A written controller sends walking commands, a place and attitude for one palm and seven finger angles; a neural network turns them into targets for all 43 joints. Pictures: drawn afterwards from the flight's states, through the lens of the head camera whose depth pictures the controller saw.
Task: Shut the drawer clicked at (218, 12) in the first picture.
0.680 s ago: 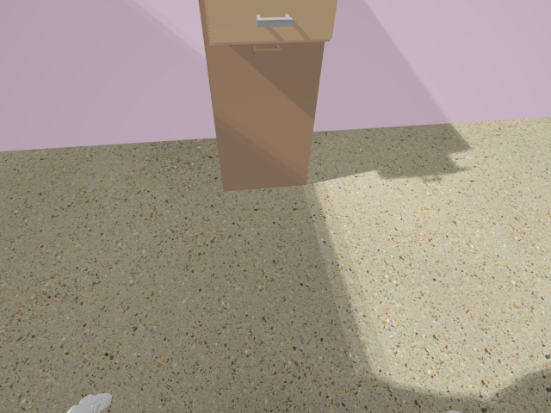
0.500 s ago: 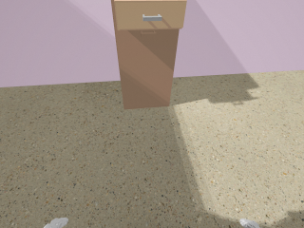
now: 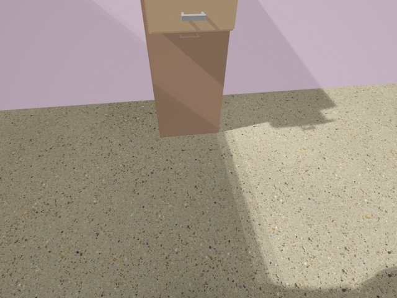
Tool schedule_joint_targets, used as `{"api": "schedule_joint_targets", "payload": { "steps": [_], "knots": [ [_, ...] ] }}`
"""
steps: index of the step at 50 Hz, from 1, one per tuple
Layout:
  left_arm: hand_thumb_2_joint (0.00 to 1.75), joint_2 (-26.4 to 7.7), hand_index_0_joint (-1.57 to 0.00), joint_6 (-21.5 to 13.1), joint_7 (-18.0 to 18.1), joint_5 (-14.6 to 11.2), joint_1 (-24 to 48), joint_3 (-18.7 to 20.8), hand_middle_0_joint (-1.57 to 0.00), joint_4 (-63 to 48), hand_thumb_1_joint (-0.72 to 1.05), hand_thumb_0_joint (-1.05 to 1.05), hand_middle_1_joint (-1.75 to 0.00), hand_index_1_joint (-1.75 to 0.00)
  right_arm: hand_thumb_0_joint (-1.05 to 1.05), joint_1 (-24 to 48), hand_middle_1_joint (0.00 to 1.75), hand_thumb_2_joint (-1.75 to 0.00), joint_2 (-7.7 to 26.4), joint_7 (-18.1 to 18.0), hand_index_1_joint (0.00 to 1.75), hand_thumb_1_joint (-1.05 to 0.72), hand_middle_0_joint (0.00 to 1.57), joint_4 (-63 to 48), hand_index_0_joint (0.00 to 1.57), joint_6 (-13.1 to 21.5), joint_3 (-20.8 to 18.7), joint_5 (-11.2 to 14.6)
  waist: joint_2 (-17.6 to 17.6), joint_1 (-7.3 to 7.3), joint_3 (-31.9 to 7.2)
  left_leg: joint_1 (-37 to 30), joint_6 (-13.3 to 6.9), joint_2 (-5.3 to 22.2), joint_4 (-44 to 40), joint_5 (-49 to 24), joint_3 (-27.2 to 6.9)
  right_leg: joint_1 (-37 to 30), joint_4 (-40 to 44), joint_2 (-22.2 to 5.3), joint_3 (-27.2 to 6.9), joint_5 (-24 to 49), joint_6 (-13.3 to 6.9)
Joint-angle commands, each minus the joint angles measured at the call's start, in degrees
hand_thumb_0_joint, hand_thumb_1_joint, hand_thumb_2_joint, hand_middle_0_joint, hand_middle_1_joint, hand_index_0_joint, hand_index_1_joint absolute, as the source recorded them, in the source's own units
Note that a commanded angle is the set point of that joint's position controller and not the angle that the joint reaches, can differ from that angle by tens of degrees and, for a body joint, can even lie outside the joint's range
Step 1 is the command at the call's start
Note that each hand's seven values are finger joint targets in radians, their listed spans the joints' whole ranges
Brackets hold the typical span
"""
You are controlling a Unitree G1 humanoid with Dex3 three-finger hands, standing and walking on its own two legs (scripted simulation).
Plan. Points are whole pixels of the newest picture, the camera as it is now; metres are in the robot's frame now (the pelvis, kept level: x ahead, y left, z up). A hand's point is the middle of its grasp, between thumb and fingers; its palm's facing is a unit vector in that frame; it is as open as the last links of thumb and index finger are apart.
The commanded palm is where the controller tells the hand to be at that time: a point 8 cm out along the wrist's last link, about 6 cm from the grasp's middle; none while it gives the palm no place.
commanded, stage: stand and wait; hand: left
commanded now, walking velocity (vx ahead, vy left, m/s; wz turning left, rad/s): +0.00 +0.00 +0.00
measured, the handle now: (193, 15) +1.13 +0.09 +0.11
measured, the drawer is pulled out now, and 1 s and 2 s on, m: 0.16 0.16 0.16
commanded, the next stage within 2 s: look at it before walking up in 0.14 s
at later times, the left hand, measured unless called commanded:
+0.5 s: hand out of the picture +0.08 +0.24 -0.15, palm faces -0.04 -0.94 -0.33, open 7.4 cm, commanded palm none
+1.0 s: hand out of the picture +0.07 +0.23 -0.16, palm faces -0.05 -0.95 -0.31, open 7.4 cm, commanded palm none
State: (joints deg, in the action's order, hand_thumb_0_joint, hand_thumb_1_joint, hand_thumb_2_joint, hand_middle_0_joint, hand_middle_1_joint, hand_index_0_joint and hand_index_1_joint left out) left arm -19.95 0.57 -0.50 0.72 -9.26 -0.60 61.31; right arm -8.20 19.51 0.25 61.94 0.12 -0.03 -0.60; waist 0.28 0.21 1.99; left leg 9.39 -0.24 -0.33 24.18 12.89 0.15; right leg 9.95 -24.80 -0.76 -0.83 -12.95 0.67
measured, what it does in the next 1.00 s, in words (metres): stands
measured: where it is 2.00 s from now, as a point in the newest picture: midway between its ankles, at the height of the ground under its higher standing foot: (214, 286)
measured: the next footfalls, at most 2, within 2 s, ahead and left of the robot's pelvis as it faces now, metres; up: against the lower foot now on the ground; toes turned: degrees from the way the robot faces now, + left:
left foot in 1.74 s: +0.41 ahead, +0.02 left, +0.00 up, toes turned -17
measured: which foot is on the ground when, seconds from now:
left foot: down 0.00-1.00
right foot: down 0.00-1.00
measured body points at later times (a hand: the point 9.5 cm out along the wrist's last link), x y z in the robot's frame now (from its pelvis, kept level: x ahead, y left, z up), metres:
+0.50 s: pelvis +0.00 +0.00 +0.00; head +0.00 +0.00 +0.45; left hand +0.08 +0.29 -0.13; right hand +0.08 -0.30 -0.13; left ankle +0.00 +0.12 -0.74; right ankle +0.01 -0.13 -0.74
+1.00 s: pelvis +0.01 +0.00 +0.00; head +0.00 +0.00 +0.45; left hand +0.07 +0.28 -0.14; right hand +0.08 -0.29 -0.13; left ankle +0.00 +0.12 -0.74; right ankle +0.01 -0.13 -0.74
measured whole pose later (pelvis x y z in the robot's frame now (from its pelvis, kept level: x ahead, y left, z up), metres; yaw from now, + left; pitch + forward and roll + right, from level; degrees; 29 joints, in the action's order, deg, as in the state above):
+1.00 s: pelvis +0.01 +0.00 +0.00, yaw -2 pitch -2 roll +0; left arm -18.3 1.3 -0.5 1.0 -10.9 -0.2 61.8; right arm -8.1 17.5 0.0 62.5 -0.1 0.1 -1.0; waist 0.4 -0.7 0.3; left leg 8.6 0.3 1.0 24.8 14.5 1.9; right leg 9.9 -25.1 0.5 -2.6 -13.7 0.2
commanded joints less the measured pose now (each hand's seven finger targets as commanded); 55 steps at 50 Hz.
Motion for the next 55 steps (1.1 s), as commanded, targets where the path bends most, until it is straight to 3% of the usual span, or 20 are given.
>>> {"api": "schedule_joint_targets", "payload": {
  "steps": [1, 19, 25, 43, 45, 46, 48, 51, 52, 53, 54, 55],
  "knots": [
    [0.90, -11.7, -0.20, -1.9, 1.0, -0.1, 3.6, 2.5, -0.20, -3.8, 0.90, 0.00, -0.30, -0.30, 0.00, 4.0, 0.30, -0.90, 11.7, -0.9, 0.30, -0.90, 0.20, -3.6, 0.20, 1.8, -2.3, 0.1, 0.2, -0.22, -3.5, -0.3, -1.7, 6.6, -4.9, -4.7, -5.8, 0.1, 5.5, -6.0, -5.8, 3.0, -2.6],
    [0.90, -11.4, -0.20, -2.1, 1.1, -0.1, 3.9, 2.5, -0.20, -3.1, 0.90, 0.00, -0.30, -0.30, 0.00, 3.7, 0.30, -0.90, 11.6, -0.9, 0.30, -0.90, 0.20, -2.3, 0.20, 2.0, -2.2, 0.1, 0.3, -0.26, -4.1, -1.4, -1.5, 6.9, -5.6, -7.2, -5.7, -0.6, 5.9, -6.2, -5.7, 6.2, -2.5],
    [0.90, -11.4, -0.20, -2.0, 1.0, 0.0, 4.0, 2.5, -0.20, -3.0, 0.90, 0.00, -0.30, -0.30, 0.00, 4.1, 0.30, -0.90, 11.6, -0.9, 0.30, -0.90, 0.20, -2.1, 0.20, 1.9, -2.1, 0.0, -0.4, -0.32, -2.8, -1.0, -1.5, 6.9, -6.3, -5.7, -5.8, 0.0, 6.6, -6.0, -6.0, 4.4, -2.4],
    [0.90, -11.5, -0.20, -2.2, 1.1, -0.1, 3.5, 2.5, -0.20, -2.5, 0.90, 0.00, -0.30, -0.30, 0.00, 4.3, 0.30, -0.90, 11.7, -1.0, 0.30, -0.90, 0.20, -2.0, 0.20, 1.9, -2.1, 0.2, 0.0, -0.28, -4.2, -2.8, -1.3, 7.3, -6.0, -10.1, -5.4, -2.1, 6.3, -6.3, -5.4, 10.5, -2.4],
    [0.90, -6.0, -0.20, -1.1, 1.2, -0.1, 0.3, 1.4, -0.20, -1.3, 0.90, 0.00, -0.30, -0.30, 0.00, 1.3, 0.30, -0.90, 6.1, -0.9, 0.30, -0.90, 0.20, -0.8, 0.20, 1.2, -0.8, -0.2, 0.1, -0.26, -4.5, -3.5, -0.3, 7.2, -4.7, -4.6, -3.4, -0.8, 5.8, -5.6, -5.8, 4.7, -1.9],
    [0.90, -4.9, -0.20, -0.5, 1.1, 0.1, -1.3, 1.4, -0.20, -1.2, 0.90, 0.00, -0.30, -0.30, 0.00, -0.2, 0.30, -0.90, 4.8, -0.8, 0.30, -0.90, 0.20, -0.7, 0.20, 0.7, -0.8, -0.4, 0.1, -0.36, -3.9, -3.1, -0.2, 7.0, -3.6, 1.1, -2.6, 0.7, 5.8, -5.2, -6.7, -1.4, -2.0],
    [0.90, -5.2, -0.20, 0.4, 0.4, 0.4, -1.6, 1.9, -0.20, -2.3, 0.90, 0.00, -0.30, -0.30, 0.00, -1.4, 0.30, -0.90, 5.4, -0.8, 0.30, -0.90, 0.20, -1.3, 0.20, 0.2, -1.3, -0.7, -0.1, -0.24, 1.3, 0.3, -0.6, 7.2, -4.5, 13.2, -2.6, 5.8, 5.5, -3.5, -7.9, -12.8, -2.6],
    [0.90, -5.0, -0.20, 0.7, -0.5, 0.7, -3.1, 2.9, -0.20, -4.8, 0.90, 0.00, -0.30, -0.30, 0.00, -3.1, 0.30, -0.90, 7.6, -0.8, 0.30, -0.90, 0.20, -3.1, 0.20, 0.1, -2.8, -0.7, -2.9, -0.06, 5.2, 1.2, -2.5, 10.0, -6.4, 23.8, -5.6, 13.1, 0.3, -0.5, -7.3, -18.6, -3.0],
    [0.90, -4.0, -0.20, 0.5, -0.8, 0.6, -3.4, 3.1, -0.20, -5.6, 0.90, 0.00, -0.30, -0.30, 0.00, -4.2, 0.30, -0.90, 8.4, -1.0, 0.30, -0.90, 0.20, -3.5, 0.20, 0.3, -3.3, -0.7, -5.1, 0.45, 5.7, -0.3, -4.0, 12.4, -8.3, 26.0, -8.3, 16.2, -4.3, 1.2, -5.3, -17.6, -2.7],
    [0.90, -2.5, -0.20, 0.3, -1.0, 0.6, -3.3, 3.3, -0.20, -6.5, 0.90, 0.00, -0.30, -0.30, 0.00, -5.4, 0.30, -0.90, 9.6, -1.1, 0.30, -0.90, 0.20, -3.8, 0.20, 0.7, -3.9, -0.6, -9.1, 1.03, 5.6, -1.5, -6.1, 16.7, -11.5, 26.9, -12.2, 18.2, -12.3, 3.1, -1.1, -13.6, -2.0],
    [0.90, -1.3, -0.20, 0.0, -1.2, 0.5, -1.8, 3.5, -0.20, -7.7, 0.90, 0.00, -0.30, -0.30, 0.00, -6.3, 0.30, -0.90, 9.9, -1.2, 0.30, -0.90, 0.20, -3.9, 0.20, 1.3, -4.6, -0.4, -11.5, 1.52, 5.0, -4.2, -8.7, 20.9, -13.4, 22.0, -14.2, 21.3, -19.7, 1.7, 1.6, -13.3, -1.3],
    [0.90, -1.0, -0.20, -0.2, -1.5, 0.6, -0.1, 3.7, -0.20, -9.0, 0.90, 0.00, -0.30, -0.30, 0.00, -7.4, 0.30, -0.90, 9.2, -1.2, 0.30, -0.90, 0.20, -4.2, 0.20, 1.9, -4.8, -0.5, -10.4, 2.20, 4.7, -7.3, -10.1, 22.3, -13.0, 15.0, -13.6, 24.5, -22.5, -0.2, 1.1, -15.6, -1.0]
  ]
}}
